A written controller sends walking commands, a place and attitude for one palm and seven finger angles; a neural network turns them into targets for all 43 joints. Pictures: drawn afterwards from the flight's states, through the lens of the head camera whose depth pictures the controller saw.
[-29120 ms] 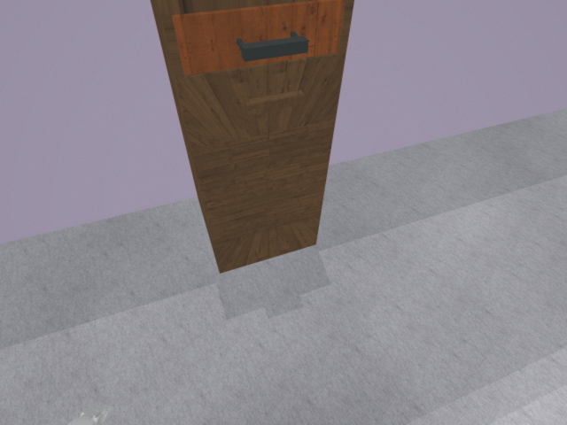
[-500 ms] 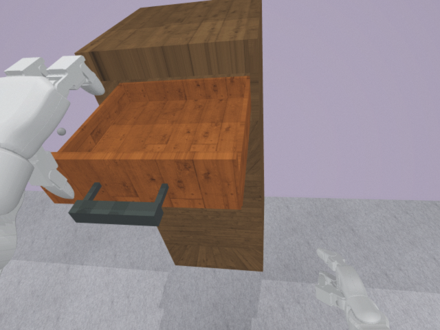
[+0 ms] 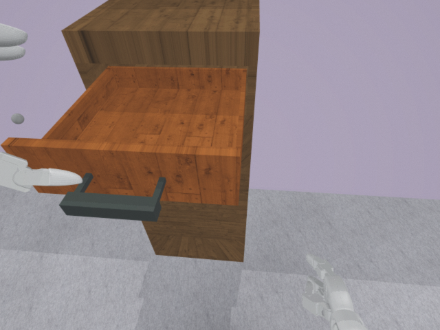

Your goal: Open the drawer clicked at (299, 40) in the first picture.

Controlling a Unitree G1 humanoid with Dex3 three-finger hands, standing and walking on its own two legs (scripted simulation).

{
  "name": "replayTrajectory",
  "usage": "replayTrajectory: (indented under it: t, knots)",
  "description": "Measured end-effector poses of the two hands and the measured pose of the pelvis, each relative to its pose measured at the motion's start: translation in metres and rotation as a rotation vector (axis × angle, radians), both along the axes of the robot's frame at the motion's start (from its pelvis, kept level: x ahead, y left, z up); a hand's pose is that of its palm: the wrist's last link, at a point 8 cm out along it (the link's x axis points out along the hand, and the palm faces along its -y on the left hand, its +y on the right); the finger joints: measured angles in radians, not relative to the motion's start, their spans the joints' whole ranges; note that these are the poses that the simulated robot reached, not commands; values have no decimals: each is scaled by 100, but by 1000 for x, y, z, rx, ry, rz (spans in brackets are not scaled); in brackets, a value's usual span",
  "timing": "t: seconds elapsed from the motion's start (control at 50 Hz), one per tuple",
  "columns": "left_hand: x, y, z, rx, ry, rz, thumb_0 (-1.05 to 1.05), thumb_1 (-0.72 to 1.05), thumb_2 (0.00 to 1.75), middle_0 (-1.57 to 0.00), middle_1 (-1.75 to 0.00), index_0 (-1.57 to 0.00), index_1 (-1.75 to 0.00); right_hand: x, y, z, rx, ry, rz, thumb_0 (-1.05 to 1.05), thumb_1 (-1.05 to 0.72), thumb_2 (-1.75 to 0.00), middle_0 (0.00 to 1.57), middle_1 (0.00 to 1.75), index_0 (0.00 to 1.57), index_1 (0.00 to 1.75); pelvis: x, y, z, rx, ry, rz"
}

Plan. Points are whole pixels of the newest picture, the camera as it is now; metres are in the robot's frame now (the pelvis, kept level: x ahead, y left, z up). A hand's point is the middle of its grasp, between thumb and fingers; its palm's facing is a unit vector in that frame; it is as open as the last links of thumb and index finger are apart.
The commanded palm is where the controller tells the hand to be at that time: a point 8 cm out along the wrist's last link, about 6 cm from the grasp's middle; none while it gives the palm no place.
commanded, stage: draw the hand back to the body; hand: left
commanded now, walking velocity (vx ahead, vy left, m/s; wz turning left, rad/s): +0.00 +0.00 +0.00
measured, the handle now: (117, 193) +0.27 +0.21 +0.15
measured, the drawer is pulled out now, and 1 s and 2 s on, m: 0.30 0.30 0.30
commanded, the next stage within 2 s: step back with the hand held close in 0.82 s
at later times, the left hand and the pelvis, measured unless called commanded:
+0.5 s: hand (22, 115) +0.23 +0.23 +0.33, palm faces +0.56 -0.78 -0.30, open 9.7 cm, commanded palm +0.17 +0.28 +0.33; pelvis +0.03 +0.00 +0.01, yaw -2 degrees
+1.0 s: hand (30, 124) +0.22 +0.22 +0.33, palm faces +0.56 -0.76 -0.33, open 7.5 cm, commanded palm +0.16 +0.28 +0.33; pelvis +0.03 +0.00 +0.00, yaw +0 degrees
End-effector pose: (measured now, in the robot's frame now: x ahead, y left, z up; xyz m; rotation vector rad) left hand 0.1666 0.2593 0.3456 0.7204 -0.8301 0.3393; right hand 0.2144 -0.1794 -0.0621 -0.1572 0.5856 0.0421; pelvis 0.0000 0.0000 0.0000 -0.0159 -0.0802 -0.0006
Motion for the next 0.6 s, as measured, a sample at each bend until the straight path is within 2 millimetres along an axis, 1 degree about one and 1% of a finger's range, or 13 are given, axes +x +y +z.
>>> replayTrajectory:
  t: [0.06,0.12,0.16,0.22,0.26,0.32,0.38,0.44,0.5,0.56,0.6]
  knots:
    - [0,6,-16,-165,-67,-49,0,-34,36,-30,-110,-30,-110,-19,-12,-6,-36,45,-35,1,-90,-90,20,30,20,30,4,0,2,2,-6,-9]
    - [0,2,-28,-240,-87,-84,0,-26,40,-29,-104,-29,-105,-33,-25,-11,-77,84,-70,2,-90,-90,20,30,20,30,11,2,3,4,-10,-16]
    - [-1,-3,-29,-237,-102,-104,0,-20,43,-29,-100,-29,-101,-39,-33,-12,-97,97,-91,2,-90,-90,20,30,20,30,16,3,3,4,-11,-18]
    - [-2,-8,-21,-182,-134,-116,0,-11,47,-28,-94,-28,-95,-40,-41,-13,-112,102,-117,2,-90,-90,20,30,20,30,22,4,4,3,-11,-19]
    - [-3,-7,-13,-138,-160,-107,0,-4,50,-28,-90,-28,-90,-37,-43,-14,-110,99,-130,2,-90,-90,20,30,20,30,25,5,4,3,-11,-20]
    - [1,0,-2,-101,-183,-73,0,6,54,-27,-83,-27,-84,-29,-43,-14,-93,87,-141,2,-90,-90,20,30,20,30,28,6,5,3,-10,-22]
    - [8,9,1,-108,-167,-33,0,16,58,-26,-77,-26,-77,-18,-39,-12,-67,72,-140,2,-90,-90,20,30,20,30,30,6,5,5,-5,-22]
    - [15,15,-6,-140,-111,-5,0,27,63,-25,-70,-25,-70,-8,-34,-11,-44,55,-131,2,-90,-90,20,30,20,30,31,6,6,7,0,-25]
    - [18,14,-18,-166,-48,3,0,37,67,-24,-63,-25,-63,1,-30,-8,-32,42,-116,2,-90,-90,20,30,20,30,33,5,6,8,7,-26]
    - [13,9,-26,-167,-15,3,1,48,72,-24,-56,-24,-57,9,-27,-5,-34,30,-102,2,-90,-90,20,30,20,30,35,4,6,7,11,-24]
    - [8,6,-26,-158,-24,2,1,55,75,-23,-52,-24,-52,14,-26,-3,-40,22,-91,2,-90,-90,20,30,20,30,37,3,6,6,12,-20]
